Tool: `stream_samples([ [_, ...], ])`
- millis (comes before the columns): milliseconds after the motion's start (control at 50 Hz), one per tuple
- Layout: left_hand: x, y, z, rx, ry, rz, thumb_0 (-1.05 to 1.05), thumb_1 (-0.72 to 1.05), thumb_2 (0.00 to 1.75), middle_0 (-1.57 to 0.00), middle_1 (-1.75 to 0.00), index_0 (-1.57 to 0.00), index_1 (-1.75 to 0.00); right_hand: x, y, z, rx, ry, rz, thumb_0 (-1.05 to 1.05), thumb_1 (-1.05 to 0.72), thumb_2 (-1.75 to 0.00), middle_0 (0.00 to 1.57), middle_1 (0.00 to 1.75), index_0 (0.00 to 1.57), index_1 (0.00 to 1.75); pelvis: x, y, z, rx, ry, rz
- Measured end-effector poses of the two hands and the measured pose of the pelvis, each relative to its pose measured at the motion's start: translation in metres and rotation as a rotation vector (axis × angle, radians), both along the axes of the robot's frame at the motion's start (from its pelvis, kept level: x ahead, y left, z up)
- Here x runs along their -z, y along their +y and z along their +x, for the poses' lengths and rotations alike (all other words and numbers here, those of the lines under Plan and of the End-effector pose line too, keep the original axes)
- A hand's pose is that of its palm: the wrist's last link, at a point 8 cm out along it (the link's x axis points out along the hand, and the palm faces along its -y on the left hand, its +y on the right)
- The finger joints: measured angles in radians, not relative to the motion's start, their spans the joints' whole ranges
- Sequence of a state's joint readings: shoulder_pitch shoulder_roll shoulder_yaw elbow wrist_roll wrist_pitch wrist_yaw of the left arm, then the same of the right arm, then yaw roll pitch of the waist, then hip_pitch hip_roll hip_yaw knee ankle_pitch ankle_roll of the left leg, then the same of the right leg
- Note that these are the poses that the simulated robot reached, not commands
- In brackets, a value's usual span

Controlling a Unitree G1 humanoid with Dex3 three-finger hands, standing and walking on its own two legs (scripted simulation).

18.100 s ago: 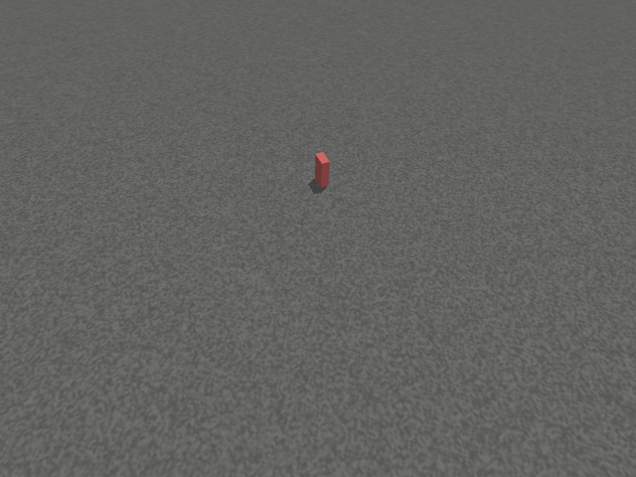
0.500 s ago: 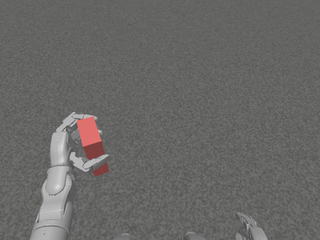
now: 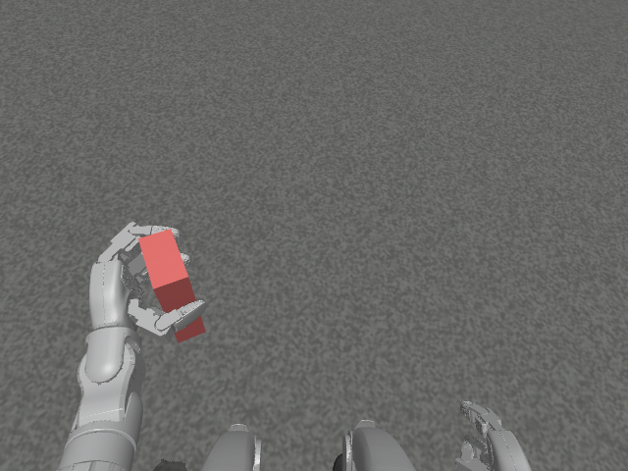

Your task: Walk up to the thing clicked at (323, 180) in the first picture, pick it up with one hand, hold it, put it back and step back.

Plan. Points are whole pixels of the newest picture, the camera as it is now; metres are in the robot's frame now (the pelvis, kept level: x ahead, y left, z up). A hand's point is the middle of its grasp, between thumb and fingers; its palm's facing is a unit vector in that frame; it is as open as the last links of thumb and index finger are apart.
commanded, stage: crouch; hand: left
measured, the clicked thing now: (174, 289) +0.34 +0.18 -0.01
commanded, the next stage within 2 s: lower in 1.48 s
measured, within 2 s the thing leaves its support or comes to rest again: neither
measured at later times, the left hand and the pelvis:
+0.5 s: hand (186, 329) +0.36 +0.21 -0.24, palm faces +0.24 -0.97 -0.01, open 11.1 cm; pelvis -0.05 +0.01 -0.21, yaw -1 degrees
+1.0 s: hand (192, 349) +0.37 +0.24 -0.41, palm faces +0.26 -0.97 -0.01, open 11.1 cm; pelvis -0.09 +0.01 -0.35, yaw -4 degrees
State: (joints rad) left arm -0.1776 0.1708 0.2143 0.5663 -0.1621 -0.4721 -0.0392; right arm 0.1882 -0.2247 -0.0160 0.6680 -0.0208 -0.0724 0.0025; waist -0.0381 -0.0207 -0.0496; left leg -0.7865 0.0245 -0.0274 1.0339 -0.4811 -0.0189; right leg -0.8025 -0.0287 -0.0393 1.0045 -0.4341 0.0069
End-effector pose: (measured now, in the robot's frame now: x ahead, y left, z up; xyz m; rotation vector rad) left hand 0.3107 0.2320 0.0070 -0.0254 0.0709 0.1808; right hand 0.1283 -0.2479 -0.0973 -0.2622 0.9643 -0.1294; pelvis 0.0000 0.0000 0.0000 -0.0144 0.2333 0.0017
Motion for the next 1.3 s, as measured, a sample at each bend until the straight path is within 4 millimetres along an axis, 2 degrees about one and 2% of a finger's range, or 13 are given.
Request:
stream_samples([
  [100, 0.045, 0.009, 0.006, 0.003, -0.035, 0.011, 0.01, -0.61, 1.12, -0.73, -1.04, -0.72, -1.01, 0.035, -0.007, -0.007, -0.021, 0.044, -0.023, 0.01, -0.91, -0.90, 0.20, 0.30, 0.20, 0.30, 0.035, 0.001, -0.006, -0.002, 0.101, -0.006],
  [200, 0.100, 0.016, 0.008, 0.005, -0.060, 0.012, 0.01, -0.61, 1.12, -0.72, -1.05, -0.72, -1.02, 0.085, -0.011, -0.012, -0.041, 0.084, -0.036, 0.01, -0.91, -0.90, 0.20, 0.30, 0.20, 0.30, 0.082, 0.004, -0.013, 0.001, 0.199, -0.014],
  [320, 0.168, 0.019, 0.006, -0.013, -0.051, 0.016, 0.01, -0.61, 1.13, -0.72, -1.05, -0.71, -1.02, 0.148, -0.003, -0.016, -0.066, 0.135, -0.023, 0.01, -0.91, -0.90, 0.20, 0.30, 0.20, 0.30, 0.136, 0.007, -0.023, 0.002, 0.279, -0.021],
  [460, 0.229, 0.027, 0.011, -0.056, -0.067, 0.037, 0.01, -0.61, 1.12, -0.73, -1.04, -0.72, -1.01, 0.214, 0.006, -0.025, -0.105, 0.186, -0.002, 0.01, -0.91, -0.91, 0.20, 0.30, 0.20, 0.30, 0.190, 0.006, -0.041, 0.004, 0.334, -0.025],
  [580, 0.285, 0.032, 0.013, -0.067, -0.048, 0.044, 0.01, -0.61, 1.12, -0.73, -1.04, -0.72, -1.01, 0.261, 0.003, -0.043, -0.125, 0.225, -0.012, 0.01, -0.91, -0.91, 0.20, 0.30, 0.20, 0.30, 0.237, 0.005, -0.056, 0.007, 0.350, -0.030],
  [720, 0.344, 0.040, 0.006, -0.096, -0.042, 0.040, 0.01, -0.61, 1.12, -0.73, -1.04, -0.72, -1.01, 0.307, -0.008, -0.076, -0.126, 0.293, -0.045, 0.01, -0.92, -0.91, 0.20, 0.30, 0.20, 0.30, 0.287, 0.004, -0.073, 0.012, 0.332, -0.037],
  [860, 0.386, 0.044, 0.014, -0.080, -0.061, 0.047, 0.01, -0.61, 1.13, -0.73, -1.04, -0.72, -1.01, 0.339, -0.016, -0.107, -0.103, 0.344, -0.082, 0.01, -0.92, -0.91, 0.20, 0.30, 0.20, 0.30, 0.328, 0.006, -0.084, 0.026, 0.297, -0.050],
  [980, 0.414, 0.051, 0.020, -0.084, -0.043, 0.040, 0.01, -0.61, 1.13, -0.72, -1.05, -0.71, -1.02, 0.357, -0.016, -0.122, -0.099, 0.383, -0.099, 0.01, -0.91, -0.90, 0.20, 0.30, 0.20, 0.30, 0.351, 0.010, -0.086, 0.034, 0.280, -0.067],
  [1100, 0.440, 0.055, 0.020, -0.080, -0.021, 0.032, 0.01, -0.61, 1.13, -0.72, -1.05, -0.71, -1.02, 0.367, -0.013, -0.125, -0.121, 0.413, -0.112, 0.01, -0.91, -0.90, 0.20, 0.30, 0.20, 0.30, 0.365, 0.013, -0.084, 0.039, 0.272, -0.082],
  [1300, 0.469, 0.057, 0.023, -0.078, -0.027, 0.032, 0.01, -0.61, 1.13, -0.72, -1.05, -0.71, -1.02, 0.376, -0.014, -0.115, -0.178, 0.426, -0.160, 0.01, -0.90, -0.90, 0.20, 0.30, 0.20, 0.30, 0.382, 0.015, -0.083, 0.053, 0.241, -0.109],
])
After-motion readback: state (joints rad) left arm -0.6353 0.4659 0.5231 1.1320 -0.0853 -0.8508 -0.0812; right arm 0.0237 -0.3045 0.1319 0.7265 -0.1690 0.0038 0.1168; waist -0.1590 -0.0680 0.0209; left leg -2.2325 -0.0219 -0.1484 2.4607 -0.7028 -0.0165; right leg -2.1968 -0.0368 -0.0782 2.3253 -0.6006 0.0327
